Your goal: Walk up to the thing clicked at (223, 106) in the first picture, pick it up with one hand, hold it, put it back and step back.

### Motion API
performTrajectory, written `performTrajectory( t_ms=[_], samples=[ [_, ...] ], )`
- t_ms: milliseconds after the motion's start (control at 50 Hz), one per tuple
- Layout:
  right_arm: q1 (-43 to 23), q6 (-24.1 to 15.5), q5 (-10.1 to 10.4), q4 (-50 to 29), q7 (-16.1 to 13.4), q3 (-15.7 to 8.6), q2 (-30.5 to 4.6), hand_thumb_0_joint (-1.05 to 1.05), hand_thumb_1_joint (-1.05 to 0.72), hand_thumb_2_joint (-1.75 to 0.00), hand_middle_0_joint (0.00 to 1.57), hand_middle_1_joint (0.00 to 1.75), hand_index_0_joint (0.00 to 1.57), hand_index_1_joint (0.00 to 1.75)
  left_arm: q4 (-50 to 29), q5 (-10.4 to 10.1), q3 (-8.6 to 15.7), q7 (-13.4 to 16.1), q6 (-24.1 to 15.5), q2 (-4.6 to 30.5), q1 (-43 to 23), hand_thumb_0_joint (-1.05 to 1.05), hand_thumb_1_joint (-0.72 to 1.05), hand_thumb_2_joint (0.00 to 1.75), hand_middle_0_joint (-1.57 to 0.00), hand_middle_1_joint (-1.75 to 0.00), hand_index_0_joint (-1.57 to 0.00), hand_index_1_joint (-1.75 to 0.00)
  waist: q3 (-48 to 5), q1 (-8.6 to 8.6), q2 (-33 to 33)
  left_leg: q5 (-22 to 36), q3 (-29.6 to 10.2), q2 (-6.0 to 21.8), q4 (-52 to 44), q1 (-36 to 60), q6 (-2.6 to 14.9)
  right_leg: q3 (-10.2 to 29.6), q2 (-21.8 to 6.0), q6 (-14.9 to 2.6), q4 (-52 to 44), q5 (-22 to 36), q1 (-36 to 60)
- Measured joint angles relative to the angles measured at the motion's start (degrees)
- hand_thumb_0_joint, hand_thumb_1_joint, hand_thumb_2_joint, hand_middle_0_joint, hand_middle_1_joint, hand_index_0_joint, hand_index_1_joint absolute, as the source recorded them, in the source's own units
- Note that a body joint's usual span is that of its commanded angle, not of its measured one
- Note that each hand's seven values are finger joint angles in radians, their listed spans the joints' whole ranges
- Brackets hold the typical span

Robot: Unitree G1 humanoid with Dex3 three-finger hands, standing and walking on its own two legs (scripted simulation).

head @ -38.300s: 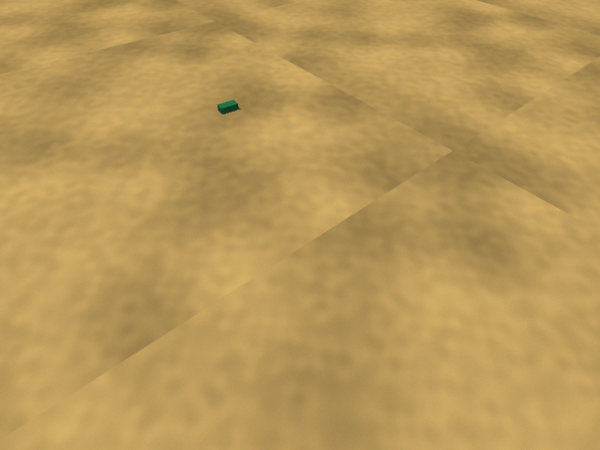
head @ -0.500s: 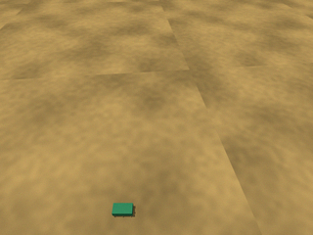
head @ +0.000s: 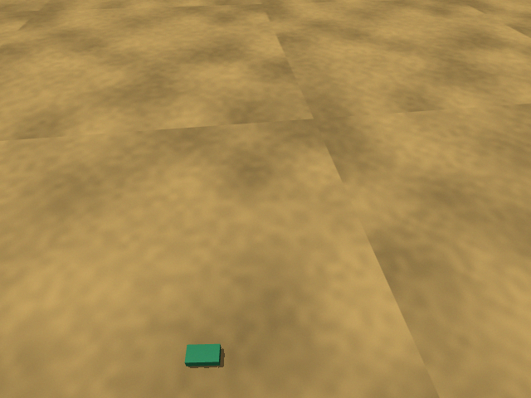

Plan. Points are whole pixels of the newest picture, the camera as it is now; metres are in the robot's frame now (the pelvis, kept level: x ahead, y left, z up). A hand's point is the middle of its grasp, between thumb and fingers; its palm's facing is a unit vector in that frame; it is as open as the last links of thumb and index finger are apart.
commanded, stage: stand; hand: left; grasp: from above
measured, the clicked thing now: (203, 355) +0.43 +0.23 -0.76
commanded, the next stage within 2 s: step back in 1.38 s
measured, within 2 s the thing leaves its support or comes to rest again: neither
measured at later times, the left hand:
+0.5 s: hand out of the picture +0.08 +0.24 -0.16, palm faces -0.01 -0.95 -0.33, open 7.4 cm
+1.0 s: hand out of the picture +0.10 +0.24 -0.15, palm faces -0.03 -0.94 -0.34, open 7.4 cm
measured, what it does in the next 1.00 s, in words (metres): stands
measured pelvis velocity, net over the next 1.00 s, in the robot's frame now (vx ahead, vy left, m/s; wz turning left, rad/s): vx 0.02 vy -0.01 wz -0.02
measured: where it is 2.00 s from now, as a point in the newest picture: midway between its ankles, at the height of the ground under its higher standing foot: outside the picture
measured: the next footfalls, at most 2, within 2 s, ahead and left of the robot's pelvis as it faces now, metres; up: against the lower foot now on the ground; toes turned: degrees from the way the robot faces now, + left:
none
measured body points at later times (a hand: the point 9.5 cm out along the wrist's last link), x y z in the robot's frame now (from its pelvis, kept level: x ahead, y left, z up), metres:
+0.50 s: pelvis +0.01 +0.00 +0.00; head +0.01 -0.01 +0.45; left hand +0.08 +0.29 -0.13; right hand +0.07 -0.29 -0.14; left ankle +0.03 +0.13 -0.74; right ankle +0.02 -0.14 -0.74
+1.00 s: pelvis +0.02 -0.01 +0.00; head +0.02 -0.01 +0.45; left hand +0.10 +0.28 -0.13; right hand +0.08 -0.30 -0.14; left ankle +0.03 +0.13 -0.74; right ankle +0.02 -0.14 -0.74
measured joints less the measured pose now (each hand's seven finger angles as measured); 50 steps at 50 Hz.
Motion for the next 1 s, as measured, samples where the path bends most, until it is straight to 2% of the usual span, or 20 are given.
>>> performTrajectory(
  t_ms=[460,1000],
  samples=[
    [-2.0,-0.4,0.3,1.0,0.1,1.2,0.0,0.01,-0.91,-0.90,0.20,0.30,0.20,0.30,0.3,-0.5,-0.4,-0.7,0.0,0.3,-2.1,0.01,0.90,0.89,-0.21,-0.30,-0.20,-0.30,-0.3,-0.09,-0.1,0.3,0.9,0.2,-1.8,0.8,-0.25,0.9,0.2,-0.23,-0.5,-0.1,-0.2],
    [-2.9,-0.5,0.4,1.6,0.5,1.1,-1.1,0.01,-0.91,-0.90,0.20,0.30,0.20,0.30,0.0,-0.8,-0.8,-0.9,-0.3,1.4,-2.7,0.01,0.90,0.89,-0.21,-0.30,-0.20,-0.30,-0.6,-0.32,-0.2,0.4,1.1,0.8,-3.4,1.7,-0.83,1.0,0.8,-0.74,-1.6,-0.1,0.3]
  ],
)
